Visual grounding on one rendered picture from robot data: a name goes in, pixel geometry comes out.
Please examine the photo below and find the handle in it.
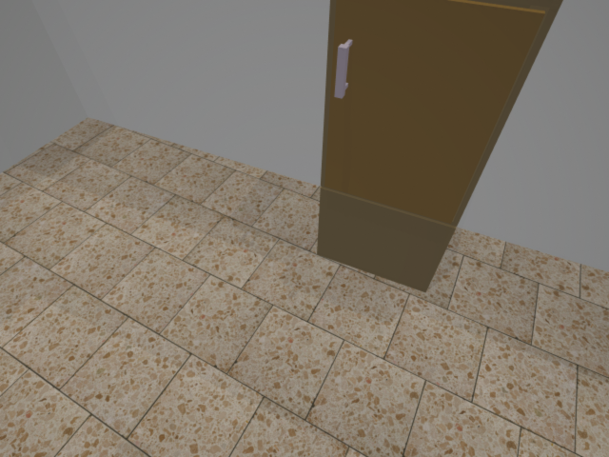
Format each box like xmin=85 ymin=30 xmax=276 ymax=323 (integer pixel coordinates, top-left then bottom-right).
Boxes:
xmin=334 ymin=39 xmax=353 ymax=99

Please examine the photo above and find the cupboard door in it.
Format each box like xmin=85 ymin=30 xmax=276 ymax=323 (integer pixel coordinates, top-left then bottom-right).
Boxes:
xmin=324 ymin=0 xmax=545 ymax=224

